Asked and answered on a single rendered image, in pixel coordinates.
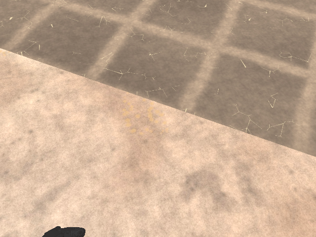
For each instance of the robot left hand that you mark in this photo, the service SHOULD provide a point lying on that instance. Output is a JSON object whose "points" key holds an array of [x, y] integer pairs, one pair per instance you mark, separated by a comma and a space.
{"points": [[65, 232]]}

